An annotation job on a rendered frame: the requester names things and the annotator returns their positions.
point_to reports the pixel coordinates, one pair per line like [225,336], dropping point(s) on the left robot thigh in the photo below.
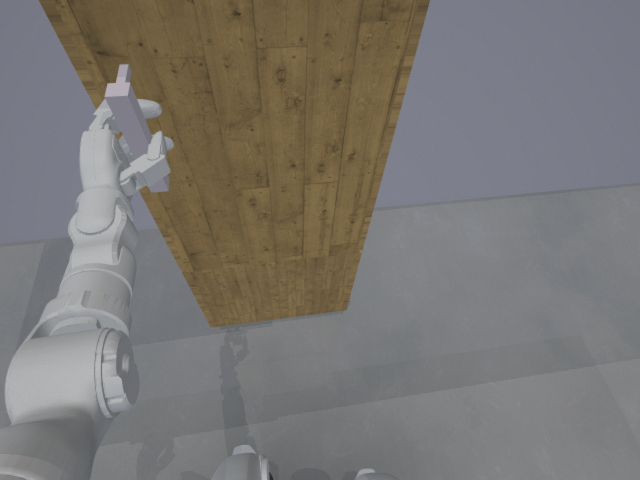
[244,466]

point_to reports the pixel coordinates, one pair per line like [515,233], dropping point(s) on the left robot hand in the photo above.
[103,159]

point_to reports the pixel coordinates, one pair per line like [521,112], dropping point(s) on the right robot shin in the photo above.
[364,471]

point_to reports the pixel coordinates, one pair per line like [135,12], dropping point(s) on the handle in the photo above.
[124,105]

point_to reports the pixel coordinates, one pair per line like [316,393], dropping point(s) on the robot left upper arm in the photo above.
[64,393]

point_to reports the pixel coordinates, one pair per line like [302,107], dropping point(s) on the cupboard door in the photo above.
[278,110]

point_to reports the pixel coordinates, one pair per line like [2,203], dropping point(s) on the left robot forearm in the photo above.
[98,283]

